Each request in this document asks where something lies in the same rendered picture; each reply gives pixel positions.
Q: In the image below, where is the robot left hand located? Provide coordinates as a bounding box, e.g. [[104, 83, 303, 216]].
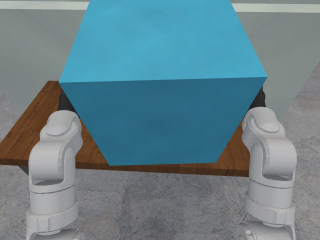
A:
[[57, 88, 80, 118]]

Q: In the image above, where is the carton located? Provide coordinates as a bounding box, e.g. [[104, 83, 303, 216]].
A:
[[58, 0, 268, 166]]

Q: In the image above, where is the robot left forearm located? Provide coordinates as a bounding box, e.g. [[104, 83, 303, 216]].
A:
[[26, 110, 83, 240]]

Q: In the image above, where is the right robot upper arm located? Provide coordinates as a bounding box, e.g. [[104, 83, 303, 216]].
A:
[[236, 220, 292, 240]]

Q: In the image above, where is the robot right hand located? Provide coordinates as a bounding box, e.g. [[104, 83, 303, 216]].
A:
[[244, 85, 266, 117]]

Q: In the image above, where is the robot right forearm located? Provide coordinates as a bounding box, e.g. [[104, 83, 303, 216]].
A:
[[241, 107, 297, 240]]

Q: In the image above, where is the table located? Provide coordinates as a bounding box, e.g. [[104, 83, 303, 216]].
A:
[[0, 80, 250, 177]]

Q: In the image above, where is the left robot upper arm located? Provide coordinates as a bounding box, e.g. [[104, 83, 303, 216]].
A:
[[33, 228, 86, 240]]

